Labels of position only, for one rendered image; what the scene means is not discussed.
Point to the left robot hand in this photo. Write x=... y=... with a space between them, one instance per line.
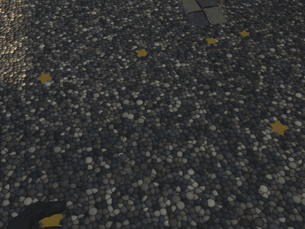
x=36 y=212

